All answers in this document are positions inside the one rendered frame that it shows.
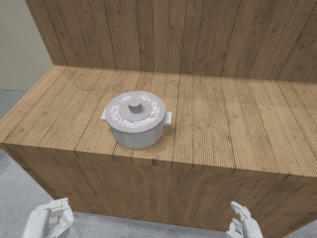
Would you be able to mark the lid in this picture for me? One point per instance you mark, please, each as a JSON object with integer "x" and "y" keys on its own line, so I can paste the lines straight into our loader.
{"x": 123, "y": 120}

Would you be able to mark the table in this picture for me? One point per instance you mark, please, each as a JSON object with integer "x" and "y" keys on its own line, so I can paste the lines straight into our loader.
{"x": 239, "y": 78}

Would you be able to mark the robot right hand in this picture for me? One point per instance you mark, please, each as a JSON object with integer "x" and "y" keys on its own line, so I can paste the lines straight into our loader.
{"x": 248, "y": 229}

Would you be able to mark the knob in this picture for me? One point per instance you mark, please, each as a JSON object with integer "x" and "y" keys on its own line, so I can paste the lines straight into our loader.
{"x": 135, "y": 104}

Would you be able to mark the pot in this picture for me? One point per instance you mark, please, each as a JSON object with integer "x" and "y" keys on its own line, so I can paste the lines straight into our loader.
{"x": 143, "y": 140}

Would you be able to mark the robot left hand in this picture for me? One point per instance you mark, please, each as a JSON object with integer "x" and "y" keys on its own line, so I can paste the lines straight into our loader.
{"x": 39, "y": 224}

